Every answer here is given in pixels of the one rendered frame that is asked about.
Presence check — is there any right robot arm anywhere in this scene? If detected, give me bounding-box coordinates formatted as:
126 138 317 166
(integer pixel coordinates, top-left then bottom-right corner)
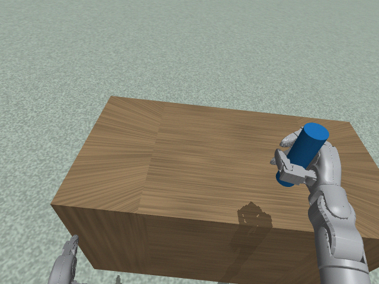
308 184 371 284

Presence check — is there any right robot hand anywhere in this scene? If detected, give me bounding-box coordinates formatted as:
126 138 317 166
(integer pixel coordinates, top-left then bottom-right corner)
270 127 342 193

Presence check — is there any can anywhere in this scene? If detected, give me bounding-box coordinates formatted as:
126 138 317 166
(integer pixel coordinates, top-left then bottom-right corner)
276 122 329 187

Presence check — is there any left robot hand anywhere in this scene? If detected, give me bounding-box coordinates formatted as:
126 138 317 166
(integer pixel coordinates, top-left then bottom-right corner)
48 234 87 284

